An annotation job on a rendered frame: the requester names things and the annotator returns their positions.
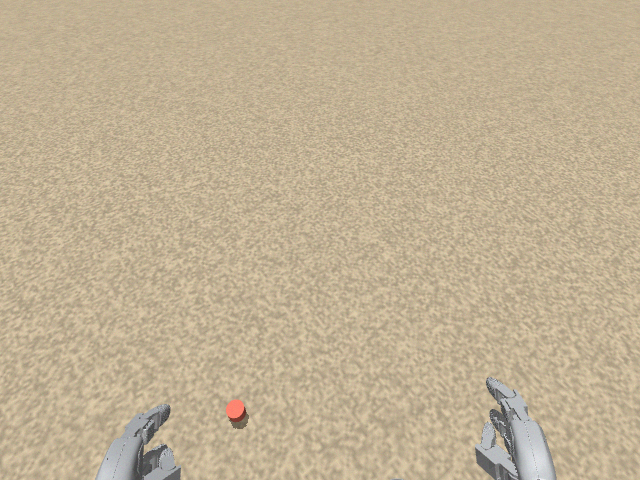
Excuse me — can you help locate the left robot hand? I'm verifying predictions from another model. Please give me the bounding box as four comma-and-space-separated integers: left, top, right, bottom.
95, 404, 181, 480

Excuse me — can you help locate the tin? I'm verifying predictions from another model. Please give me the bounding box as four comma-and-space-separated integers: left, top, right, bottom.
226, 399, 246, 422

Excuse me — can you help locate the right robot hand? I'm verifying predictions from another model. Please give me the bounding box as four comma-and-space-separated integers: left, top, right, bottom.
475, 377, 557, 480

